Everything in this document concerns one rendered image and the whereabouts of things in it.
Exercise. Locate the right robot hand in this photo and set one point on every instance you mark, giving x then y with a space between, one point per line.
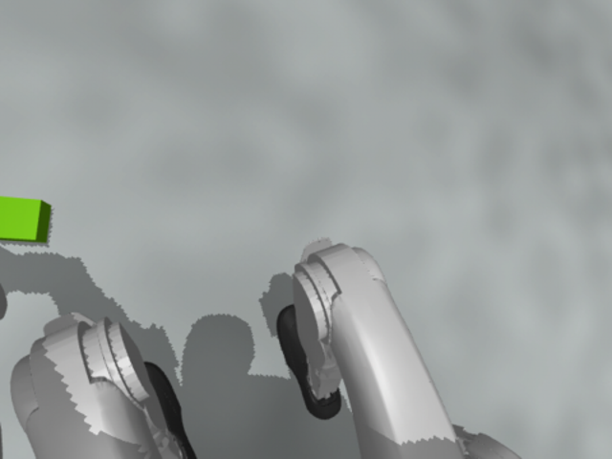
482 446

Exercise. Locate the right robot foot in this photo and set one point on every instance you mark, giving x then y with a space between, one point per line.
295 357

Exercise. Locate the left robot foot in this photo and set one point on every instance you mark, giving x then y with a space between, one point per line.
170 407

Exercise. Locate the small box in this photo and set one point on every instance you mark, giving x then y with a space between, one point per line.
24 220

